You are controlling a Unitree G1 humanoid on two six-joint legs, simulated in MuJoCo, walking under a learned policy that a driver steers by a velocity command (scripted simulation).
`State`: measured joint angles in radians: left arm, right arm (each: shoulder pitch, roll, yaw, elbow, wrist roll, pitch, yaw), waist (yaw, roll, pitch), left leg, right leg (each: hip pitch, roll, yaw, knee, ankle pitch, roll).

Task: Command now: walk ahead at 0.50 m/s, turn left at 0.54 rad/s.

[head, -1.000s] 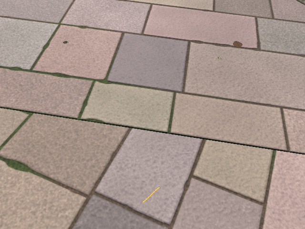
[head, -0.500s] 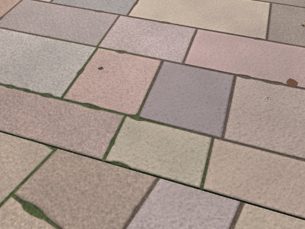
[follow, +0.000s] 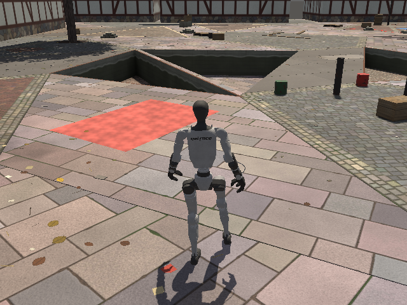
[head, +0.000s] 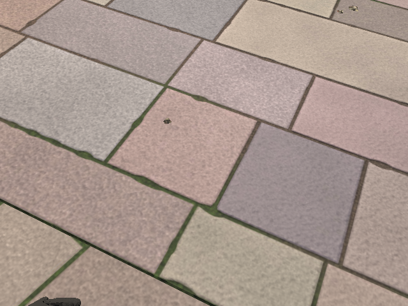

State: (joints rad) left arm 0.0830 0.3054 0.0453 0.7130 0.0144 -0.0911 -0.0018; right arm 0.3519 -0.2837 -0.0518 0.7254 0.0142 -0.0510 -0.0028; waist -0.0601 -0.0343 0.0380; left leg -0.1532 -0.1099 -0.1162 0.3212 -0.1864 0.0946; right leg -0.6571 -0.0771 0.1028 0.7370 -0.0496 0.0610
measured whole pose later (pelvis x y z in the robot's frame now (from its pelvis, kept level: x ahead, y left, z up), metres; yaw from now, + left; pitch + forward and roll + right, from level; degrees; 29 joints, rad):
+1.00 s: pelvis +0.51 +0.13 +0.00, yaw +30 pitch +1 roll +1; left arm 0.14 0.31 0.05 0.76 -0.01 -0.07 -0.01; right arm 0.31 -0.27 -0.05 0.70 -0.01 -0.07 0.01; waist -0.04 -0.04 0.04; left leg -0.11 -0.10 -0.01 0.28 -0.18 0.09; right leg -0.69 -0.14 0.04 0.90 -0.07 0.05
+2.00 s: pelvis +1.07 +0.31 +0.00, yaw -1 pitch +1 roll +2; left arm 0.20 0.31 0.06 0.66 -0.02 -0.02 0.00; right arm 0.34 -0.26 -0.06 0.80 0.00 -0.10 0.01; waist -0.06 -0.05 0.02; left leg -0.12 -0.03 0.08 0.31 -0.21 0.03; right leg -0.63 -0.06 0.08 0.98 -0.24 0.01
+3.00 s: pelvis +1.39 +0.27 -0.02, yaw -4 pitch +0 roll -1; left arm 0.29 0.26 0.05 0.96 -0.02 -0.05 0.01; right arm 0.21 -0.25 -0.04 0.96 0.02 -0.07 0.00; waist 0.01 0.00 -0.01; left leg -0.29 0.02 0.00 0.68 -0.36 0.04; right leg -0.16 0.01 -0.03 0.57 -0.41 -0.02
